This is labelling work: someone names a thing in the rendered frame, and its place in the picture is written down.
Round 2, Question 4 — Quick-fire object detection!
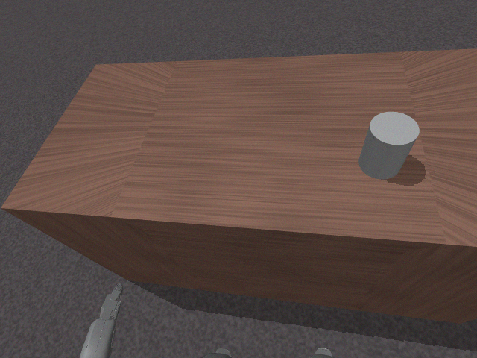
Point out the left robot hand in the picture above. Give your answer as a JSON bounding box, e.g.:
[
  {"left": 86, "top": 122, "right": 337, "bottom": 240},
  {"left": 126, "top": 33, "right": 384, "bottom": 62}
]
[{"left": 80, "top": 283, "right": 123, "bottom": 358}]

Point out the can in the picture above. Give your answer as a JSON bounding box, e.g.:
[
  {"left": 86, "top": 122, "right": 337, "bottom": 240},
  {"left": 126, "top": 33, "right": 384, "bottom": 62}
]
[{"left": 358, "top": 112, "right": 420, "bottom": 180}]

